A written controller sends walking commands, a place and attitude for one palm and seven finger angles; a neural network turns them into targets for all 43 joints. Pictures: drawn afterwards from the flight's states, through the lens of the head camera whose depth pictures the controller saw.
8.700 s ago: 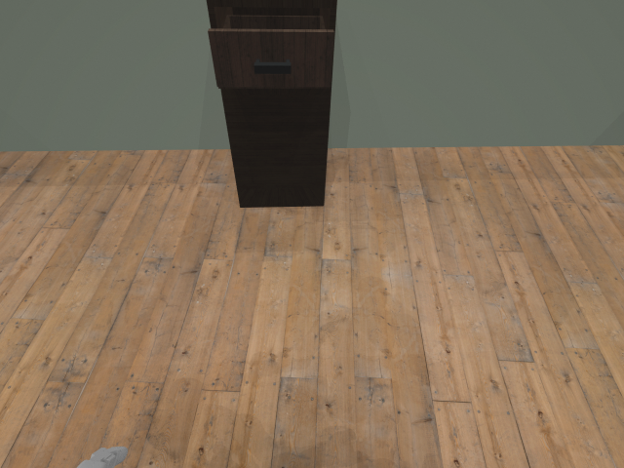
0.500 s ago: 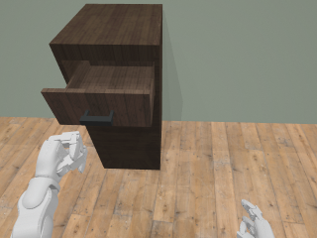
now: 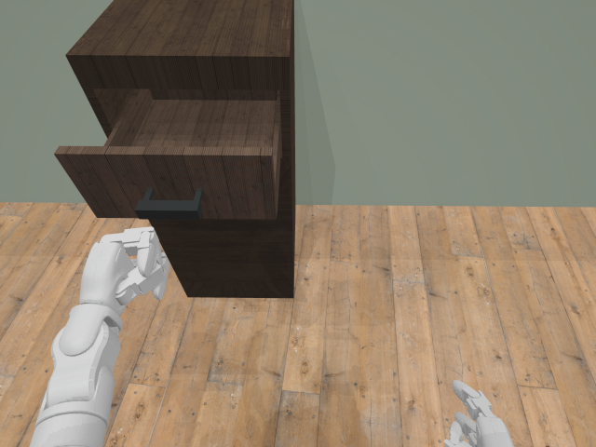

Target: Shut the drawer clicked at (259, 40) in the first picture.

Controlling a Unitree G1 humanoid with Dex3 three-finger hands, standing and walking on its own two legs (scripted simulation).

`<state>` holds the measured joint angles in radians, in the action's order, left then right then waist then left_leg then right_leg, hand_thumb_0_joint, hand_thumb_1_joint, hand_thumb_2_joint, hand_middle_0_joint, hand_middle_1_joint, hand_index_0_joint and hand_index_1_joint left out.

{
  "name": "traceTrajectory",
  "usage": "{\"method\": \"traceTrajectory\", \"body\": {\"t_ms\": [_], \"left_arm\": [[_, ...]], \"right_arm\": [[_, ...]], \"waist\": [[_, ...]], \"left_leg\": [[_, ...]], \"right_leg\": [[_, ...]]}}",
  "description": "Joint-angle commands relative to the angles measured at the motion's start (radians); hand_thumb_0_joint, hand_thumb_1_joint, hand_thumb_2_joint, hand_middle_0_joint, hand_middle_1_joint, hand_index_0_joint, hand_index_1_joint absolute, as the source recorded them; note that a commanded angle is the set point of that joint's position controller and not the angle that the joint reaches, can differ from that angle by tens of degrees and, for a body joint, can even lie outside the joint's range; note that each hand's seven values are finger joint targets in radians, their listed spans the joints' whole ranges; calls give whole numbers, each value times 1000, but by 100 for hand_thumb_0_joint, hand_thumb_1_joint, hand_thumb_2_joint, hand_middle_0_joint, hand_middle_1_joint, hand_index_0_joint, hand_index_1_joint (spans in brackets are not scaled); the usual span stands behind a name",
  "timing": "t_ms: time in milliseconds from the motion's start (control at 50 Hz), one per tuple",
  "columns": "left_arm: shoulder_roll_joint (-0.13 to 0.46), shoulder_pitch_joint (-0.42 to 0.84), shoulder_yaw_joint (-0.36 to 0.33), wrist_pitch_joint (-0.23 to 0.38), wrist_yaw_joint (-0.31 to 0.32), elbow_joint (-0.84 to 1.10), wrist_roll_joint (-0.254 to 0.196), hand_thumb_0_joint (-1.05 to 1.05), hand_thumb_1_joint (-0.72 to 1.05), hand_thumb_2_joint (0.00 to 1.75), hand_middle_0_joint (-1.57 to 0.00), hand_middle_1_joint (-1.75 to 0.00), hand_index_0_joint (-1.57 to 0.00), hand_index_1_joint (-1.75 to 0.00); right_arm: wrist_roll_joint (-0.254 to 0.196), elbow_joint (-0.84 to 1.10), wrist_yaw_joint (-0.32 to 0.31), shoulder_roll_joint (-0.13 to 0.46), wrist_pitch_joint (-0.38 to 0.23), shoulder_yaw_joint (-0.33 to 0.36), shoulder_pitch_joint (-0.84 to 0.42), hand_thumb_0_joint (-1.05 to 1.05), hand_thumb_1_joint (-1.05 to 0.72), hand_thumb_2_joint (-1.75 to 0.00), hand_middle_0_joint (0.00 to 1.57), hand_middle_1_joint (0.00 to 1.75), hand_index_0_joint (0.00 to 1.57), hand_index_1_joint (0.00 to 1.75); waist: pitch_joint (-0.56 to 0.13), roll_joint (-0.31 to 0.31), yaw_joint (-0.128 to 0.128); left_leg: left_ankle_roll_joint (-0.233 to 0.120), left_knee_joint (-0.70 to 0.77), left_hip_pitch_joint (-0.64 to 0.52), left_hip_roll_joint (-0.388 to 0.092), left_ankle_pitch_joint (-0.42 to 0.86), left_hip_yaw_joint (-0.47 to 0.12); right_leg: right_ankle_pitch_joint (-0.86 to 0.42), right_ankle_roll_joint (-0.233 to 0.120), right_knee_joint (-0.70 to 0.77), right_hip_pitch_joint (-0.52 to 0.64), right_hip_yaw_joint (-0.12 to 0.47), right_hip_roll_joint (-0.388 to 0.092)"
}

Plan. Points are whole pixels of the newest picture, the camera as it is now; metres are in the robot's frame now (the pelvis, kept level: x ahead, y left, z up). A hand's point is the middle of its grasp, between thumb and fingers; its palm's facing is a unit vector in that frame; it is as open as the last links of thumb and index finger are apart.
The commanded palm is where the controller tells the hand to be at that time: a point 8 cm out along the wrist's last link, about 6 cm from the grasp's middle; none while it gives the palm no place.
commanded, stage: bring the fist close to the handle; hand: left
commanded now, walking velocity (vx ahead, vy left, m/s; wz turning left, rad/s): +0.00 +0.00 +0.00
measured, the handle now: (172, 201) +0.49 +0.25 +0.01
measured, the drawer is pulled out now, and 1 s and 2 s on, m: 0.19 0.19 0.14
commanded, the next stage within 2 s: push the drawer shut in 1.04 s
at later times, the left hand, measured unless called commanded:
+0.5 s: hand (181, 259) +0.36 +0.20 +0.03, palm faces +0.04 -1.00 -0.03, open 3.3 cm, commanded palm +0.34 +0.25 +0.03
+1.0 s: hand (190, 254) +0.38 +0.19 +0.01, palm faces +0.03 -1.00 -0.03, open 3.3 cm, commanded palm +0.35 +0.25 +0.02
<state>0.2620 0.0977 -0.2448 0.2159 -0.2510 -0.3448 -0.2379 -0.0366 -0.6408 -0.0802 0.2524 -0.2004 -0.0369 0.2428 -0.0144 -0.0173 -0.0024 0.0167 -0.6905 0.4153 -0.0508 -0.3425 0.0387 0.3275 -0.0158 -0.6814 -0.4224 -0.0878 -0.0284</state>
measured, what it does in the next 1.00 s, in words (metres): stands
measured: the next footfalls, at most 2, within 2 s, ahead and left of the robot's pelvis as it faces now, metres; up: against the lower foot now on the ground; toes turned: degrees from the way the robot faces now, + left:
none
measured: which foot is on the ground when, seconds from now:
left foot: down 0.00-1.00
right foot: down 0.00-1.00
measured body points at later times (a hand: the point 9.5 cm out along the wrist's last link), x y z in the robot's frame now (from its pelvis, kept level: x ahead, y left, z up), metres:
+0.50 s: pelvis +0.00 +0.01 -0.03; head +0.07 +0.02 +0.42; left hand +0.35 +0.25 +0.03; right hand +0.12 -0.24 -0.13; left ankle +0.01 +0.13 -0.72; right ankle +0.01 -0.11 -0.72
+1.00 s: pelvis -0.01 +0.01 -0.04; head +0.07 +0.01 +0.40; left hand +0.37 +0.25 +0.02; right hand +0.09 -0.25 -0.15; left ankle +0.01 +0.13 -0.72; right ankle +0.01 -0.11 -0.72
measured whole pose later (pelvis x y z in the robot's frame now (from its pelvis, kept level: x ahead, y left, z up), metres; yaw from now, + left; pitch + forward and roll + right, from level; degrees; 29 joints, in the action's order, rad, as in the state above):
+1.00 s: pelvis -0.01 +0.01 -0.04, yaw -1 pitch +14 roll -1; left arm 0.29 0.38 -0.28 0.40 -0.22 -0.70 -0.19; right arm -0.02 -0.61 -0.04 0.25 -0.04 -0.01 0.30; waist -0.09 -0.01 0.06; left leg 0.01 -0.98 0.78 -0.07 -0.45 0.04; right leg 0.41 -0.01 -0.95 -0.79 -0.07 -0.03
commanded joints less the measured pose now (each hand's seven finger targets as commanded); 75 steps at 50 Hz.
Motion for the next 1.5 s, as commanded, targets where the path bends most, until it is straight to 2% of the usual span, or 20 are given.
{"method": "traceTrajectory", "body": {"t_ms": [0, 120, 200, 280, 340, 440, 500, 560, 640, 700, 780, 860, 880, 1020, 1080, 1100, 1180, 1360, 1440, 1480], "left_arm": [[210, 297, -102, 105, 7, 169, -15, 0, 90, 90, -140, -160, -140, -160], [131, 325, -29, 158, 6, 116, -6, 0, 90, 90, -140, -160, -140, -160], [137, 290, -41, 166, 13, 67, 2, 0, 90, 90, -140, -160, -140, -160], [170, 382, -60, 187, 34, 36, 18, 0, 90, 90, -140, -160, -140, -160], [171, 441, -63, 220, 50, 38, 29, 0, 90, 90, -140, -160, -140, -160], [175, 529, -57, 266, 52, -37, 37, 0, 90, 90, -140, -160, -140, -160], [188, 522, -68, 264, 29, -129, 37, 0, 90, 90, -140, -160, -140, -160], [206, 558, -81, 260, 14, -160, 35, 0, 90, 90, -140, -160, -140, -160], [219, 564, -102, 278, 8, -129, 23, 0, 90, 90, -140, -160, -140, -160], [243, 578, -111, 285, 13, -113, 20, 0, 90, 90, -140, -160, -140, -160], [206, 606, -67, 276, 23, -108, 29, 0, 90, 90, -140, -160, -140, -160], [218, 582, -83, 254, 29, -149, 24, 0, 90, 90, -140, -160, -140, -160], [255, 583, -111, 254, 31, -155, 25, 0, 90, 90, -140, -160, -140, -160], [235, 608, -92, 258, 31, -156, 27, 0, 90, 90, -140, -160, -140, -160], [267, 592, -119, 270, 23, -151, 25, 0, 90, 90, -140, -160, -140, -160], [240, 569, -98, 270, 19, -153, 27, 0, 90, 90, -140, -160, -140, -160], [230, 692, -68, 270, 15, -176, 29, 0, 90, 90, -140, -160, -140, -160], [326, 828, -135, 270, 9, -298, 47, 0, 90, 90, -140, -160, -140, -160], [290, 846, -99, 264, -1, -333, 54, 0, 90, 90, -140, -160, -140, -160], [272, 913, -83, 265, 3, -341, 50, 0, 90, 90, -140, -160, -140, -160]], "right_arm": [[5, 139, -1, 122, -37, 51, -46, 0, -90, -90, 20, 30, 20, 30], [9, 132, 14, 125, -20, 63, -8, 0, -90, -90, 20, 30, 20, 30], [11, 133, 26, 132, 0, 72, 13, 0, -90, -90, 20, 30, 20, 30], [16, 130, 29, 137, 25, 73, 22, 0, -90, -90, 20, 30, 20, 30], [19, 127, 32, 128, 36, 73, 26, 0, -90, -90, 20, 30, 20, 30], [27, 107, 34, 132, 49, 77, 47, 0, -90, -90, 20, 30, 20, 30], [26, 107, 34, 137, 63, 76, 54, 0, -90, -90, 20, 30, 20, 30], [25, 108, 36, 140, 76, 79, 65, 0, -90, -90, 20, 30, 20, 30], [28, 121, 41, 140, 87, 85, 77, 0, -90, -90, 20, 30, 20, 30], [23, 127, 41, 139, 95, 83, 77, 0, -90, -90, 20, 30, 20, 30], [20, 129, 39, 139, 102, 84, 84, 0, -90, -90, 20, 30, 20, 30], [15, 131, 36, 141, 111, 81, 83, 0, -90, -90, 20, 30, 20, 30], [17, 133, 33, 146, 114, 80, 85, 0, -90, -90, 20, 30, 20, 30], [15, 142, 34, 136, 124, 74, 79, 0, -90, -90, 20, 30, 20, 30], [16, 146, 34, 142, 126, 77, 82, 0, -90, -90, 20, 30, 20, 30], [14, 151, 36, 136, 126, 77, 79, 0, -90, -90, 20, 30, 20, 30], [15, 128, 31, 141, 126, 76, 88, 0, -90, -90, 20, 30, 20, 30], [21, 98, 24, 148, 134, 72, 109, 0, -90, -90, 20, 30, 20, 30], [22, 98, 33, 149, 140, 74, 124, 0, -90, -90, 20, 30, 20, 30], [24, 91, 34, 152, 142, 76, 136, 0, -90, -90, 20, 30, 20, 30]], "waist": [[-260, -27, -4], [-297, -14, 14], [-309, 7, 9], [-296, 25, 18], [-342, -44, 21], [-384, -19, 43], [-390, 2, 41], [-405, -38, 40], [-483, -28, 29], [-475, -18, 38], [-447, -29, 58], [-421, 9, 56], [-425, 2, 47], [-407, -2, 58], [-426, -20, 45], [-426, -37, 44], [-396, -15, 84], [-462, -40, 81], [-484, -85, 82], [-469, -54, 107]], "left_leg": [[-29, 68, -51, 59, 187, -20], [-23, 34, -39, 51, 227, -30], [-20, 8, -12, 46, 263, -32], [-20, -11, 39, 44, 211, -41], [-17, -37, 38, 45, 214, -36], [-20, -93, 85, 42, 196, -42], [-22, -114, 140, 44, 171, -41], [-20, -137, 155, 44, 181, -39], [-24, -168, 170, 42, 220, -35], [-27, -167, 181, 38, 206, -37], [-30, -164, 181, 36, 158, -42], [-33, -155, 219, 41, 107, -34], [-33, -157, 231, 42, 103, -35], [-36, -158, 241, 44, 86, -24], [-36, -159, 234, 45, 99, -27], [-34, -156, 226, 45, 105, -23], [-37, -170, 225, 39, 82, -36], [-36, -197, 238, 41, 117, -40], [-29, -200, 200, 36, 161, -48], [-33, -206, 200, 34, 154, -57]], "right_leg": [[-211, 5, 72, 99, 57, 22], [-256, 1, 14, 47, 36, 33], [-280, 0, -19, 20, 28, 34], [-218, -2, -45, -26, 28, 38], [-218, -4, -71, -51, 35, 35], [-208, -1, -113, -97, 40, 38], [-195, -1, -133, -111, 43, 37], [-201, -4, -151, -138, 46, 36], [-245, -1, -177, -115, 55, 36], [-234, -1, -178, -116, 55, 41], [-174, -1, -171, -158, 50, 47], [-142, 5, -148, -135, 58, 44], [-136, 2, -151, -128, 62, 42], [-136, 7, -140, -125, 72, 41], [-145, 0, -146, -107, 74, 43], [-154, 0, -147, -112, 72, 41], [-126, 5, -146, -169, 67, 44], [-161, 4, -172, -164, 75, 39], [-182, -2, -187, -207, 60, 44], [-166, 0, -186, -235, 52, 48]]}}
